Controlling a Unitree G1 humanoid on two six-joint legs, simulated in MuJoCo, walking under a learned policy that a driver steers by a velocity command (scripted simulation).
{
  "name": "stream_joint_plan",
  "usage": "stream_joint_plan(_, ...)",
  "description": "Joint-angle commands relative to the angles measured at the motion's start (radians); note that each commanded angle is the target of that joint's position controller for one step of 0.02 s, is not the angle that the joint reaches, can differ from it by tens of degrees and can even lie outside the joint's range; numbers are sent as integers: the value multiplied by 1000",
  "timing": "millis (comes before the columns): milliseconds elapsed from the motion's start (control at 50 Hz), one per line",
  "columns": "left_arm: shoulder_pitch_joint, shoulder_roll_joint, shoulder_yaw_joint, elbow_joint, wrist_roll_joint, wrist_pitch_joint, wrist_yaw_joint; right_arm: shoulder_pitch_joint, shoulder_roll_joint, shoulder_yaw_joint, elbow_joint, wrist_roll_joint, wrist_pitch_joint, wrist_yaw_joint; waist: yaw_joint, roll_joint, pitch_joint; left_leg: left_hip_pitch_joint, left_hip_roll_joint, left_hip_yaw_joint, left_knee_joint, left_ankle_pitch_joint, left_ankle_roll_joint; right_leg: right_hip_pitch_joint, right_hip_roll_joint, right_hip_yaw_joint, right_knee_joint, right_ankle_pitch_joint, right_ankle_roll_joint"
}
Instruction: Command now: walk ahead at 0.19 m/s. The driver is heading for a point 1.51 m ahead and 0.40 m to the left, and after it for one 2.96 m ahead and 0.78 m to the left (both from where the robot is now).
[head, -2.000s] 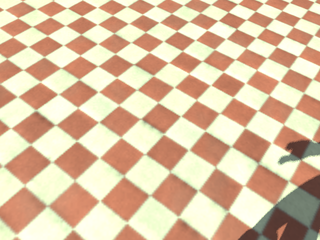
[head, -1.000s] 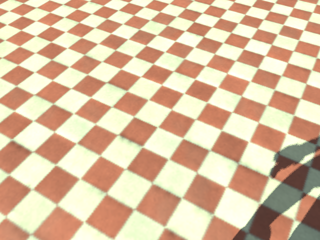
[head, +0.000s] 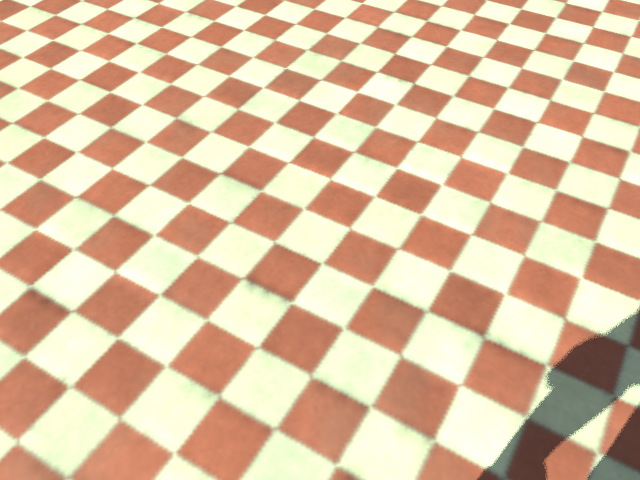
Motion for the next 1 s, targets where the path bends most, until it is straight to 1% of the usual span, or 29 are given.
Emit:
stream_joint_plan(20, -24, 56, 7, -56, -3, -41, -8, 106, -182, -45, -18, 16, -21, -3, -31, 143, 148, -78, 194, -298, -299, -521, 150, -207, 39, -81, 83, -163, -36)
stream_joint_plan(40, -30, 43, 4, -66, -6, -58, -17, 118, -208, -57, -16, 19, -29, -1, -31, 189, 151, -75, 282, -416, -356, -536, 198, -226, 20, -86, 180, -88, -40)
stream_joint_plan(80, -29, 47, 6, -78, -17, -81, -33, 72, -200, -59, -41, 14, -42, 6, -3, 169, 172, -122, 323, -455, -380, -469, 217, -215, -23, -59, 211, -116, -70)
stream_joint_plan(100, 6, 40, 5, -72, -22, -89, -37, 25, -195, -58, -59, 21, -44, 11, 27, 164, 173, -153, 295, -394, -355, -414, 190, -144, -26, -67, 103, -119, -86)
stream_joint_plan(140, 163, 62, 22, -2, -15, -95, -37, -54, -180, -56, -94, 32, -41, 18, 93, 95, 136, -279, 154, -196, -206, -238, 112, 158, 23, -92, -114, 48, -78)
stream_joint_plan(160, 286, 113, 41, 29, -9, -95, -34, -80, -136, -44, -111, 23, -49, 22, 130, -44, 80, -368, 72, -78, 44, -96, 64, 296, -92, 95, -195, 6, -100)
stream_joint_plan(180, 420, 246, 72, 39, -18, -101, -40, -87, -79, -30, -150, 17, -67, 21, 158, -304, 22, -544, -42, 58, 375, -110, 10, 418, -312, 498, -362, -127, -224)
stream_joint_plan(200, 394, 213, 55, 28, 5, -119, -47, -108, -92, -33, -163, 34, -83, 20, 133, -240, 45, -637, -23, -55, 600, -207, 23, 369, -404, 697, -416, -199, -299)
stream_joint_plan(220, 306, 148, 36, -4, 4, -133, -46, -103, -105, -36, -164, 49, -95, 30, 86, -133, 109, -713, 32, -100, 701, -128, 49, 351, -387, 611, -406, -177, -280)
stream_joint_plan(240, 251, 118, 26, -27, 1, -139, -50, -91, -107, -37, -153, 45, -104, 38, 61, -92, 111, -727, 67, -95, 709, -28, 66, 342, -336, 486, -406, -113, -241)
stream_joint_plan(280, 216, 87, 10, -46, 1, -131, -57, -122, -141, -57, -156, 21, -115, 47, 41, -63, 108, -696, 112, -68, 614, 103, 66, 325, -266, 295, -417, 139, -177)
stream_joint_plan(300, 239, 66, 2, -44, 5, -121, -54, -128, -133, -59, -157, 18, -112, 56, 41, -77, 91, -660, 117, -46, 576, 134, 56, 316, -234, 223, -419, 239, -161)
stream_joint_plan(340, 274, 83, 1, -45, 10, -108, -40, -167, -92, -50, -171, 16, -99, 67, 45, -80, 84, -633, 112, -6, 493, 182, 25, 291, -209, 141, -427, 367, -165)
stream_joint_plan(400, 264, 132, 5, -69, 15, -99, -22, -333, -52, -27, -240, 14, -93, 70, 69, -70, 125, -542, 81, 35, 240, 290, -4, 174, -183, 68, -467, 390, -168)
stream_joint_plan(460, 306, 164, 16, -65, 2, -102, -17, -415, -73, -23, -275, 22, -90, 78, 79, -98, 143, -447, 50, 55, 101, 350, 4, 159, -206, 46, -495, 379, -172)
stream_joint_plan(520, 302, 169, 27, -63, -10, -98, -17, -438, -108, -31, -300, 24, -94, 89, 47, -95, 141, -424, 44, 33, 19, 339, 48, 268, -248, 26, -443, 498, -150)
stream_joint_plan(560, 273, 193, 38, -74, -1, -87, -18, -340, -154, -54, -283, 21, -98, 90, -22, -125, 46, -269, -4, 58, 20, 295, 84, 324, -256, 0, -298, 839, -125)
stream_joint_plan(580, 254, 192, 39, -81, 7, -77, -19, -195, -188, -77, -241, 24, -96, 86, -99, -132, -45, -90, -39, 79, 27, 279, 109, 304, -228, -29, -126, 989, -105)
stream_joint_plan(600, 238, 182, 33, -97, 15, -72, -21, -20, -230, -99, -190, 27, -90, 77, -177, -120, -148, 170, -5, 37, 37, 277, 141, 167, -187, -50, 100, 933, -75)
stream_joint_plan(620, 330, 75, 4, -121, 23, -83, -34, 126, -326, -122, -159, -1, -84, 68, -152, 96, -318, 560, 259, -362, 6, 115, 267, -195, -55, -76, 500, 509, -24)
stream_joint_plan(640, 362, 10, -16, -106, 2, -113, -43, 143, -295, -108, -146, -4, -80, 74, -126, 261, -447, 642, 408, -799, -237, -61, 356, -368, 73, 43, 768, -161, -7)
stream_joint_plan(660, 261, 107, 12, -138, -28, -139, -48, 45, -226, -86, -154, 4, -87, 78, -114, 195, -278, 502, 365, -729, -286, -109, 297, -471, 6, 107, 863, -139, -36)
stream_joint_plan(680, 164, 147, 21, -171, -45, -150, -45, -53, -180, -72, -174, 4, -93, 78, -85, 125, -145, 329, 336, -558, -297, -32, 259, -489, -48, 70, 853, -57, -55)
stream_joint_plan(700, 121, 146, 25, -180, -36, -149, -35, -130, -153, -63, -183, -4, -102, 85, -45, 31, -70, 157, 297, -422, -326, 102, 236, -439, -98, 50, 787, 31, -58)
stream_joint_plan(740, 156, 114, 36, -173, -15, -120, -24, -176, -111, -51, -175, -18, -113, 93, 22, 58, -40, -9, 226, -270, -374, 200, 210, -314, -151, 55, 685, 100, -59)
stream_joint_plan(800, 129, 94, 40, -194, -9, -93, -19, -121, -133, -53, -140, -13, -117, 83, 40, 61, 11, -77, 206, -187, -433, 253, 232, -338, -167, 32, 583, 139, -41)
stream_joint_plan(880, -53, 110, 47, -262, 7, -97, -24, -35, -174, -60, -117, -13, -107, 50, 1, 34, 47, -4, 199, -140, -453, 309, 223, -481, -171, 19, 333, 351, -3)
stream_joint_plan(940, -171, 90, 37, -295, 2, -108, -37, 21, -189, -62, -106, -3, -100, 39, -38, 39, 55, 24, 171, -80, -453, 333, 192, -436, -129, -22, 130, 482, 1)
stream_joint_plan(1000, -277, 90, 30, -330, -5, -113, -52, 99, -190, -63, -80, 7, -89, 37, -75, 33, 76, 98, 189, -94, -423, 329, 190, -429, -100, -30, 23, 482, 5)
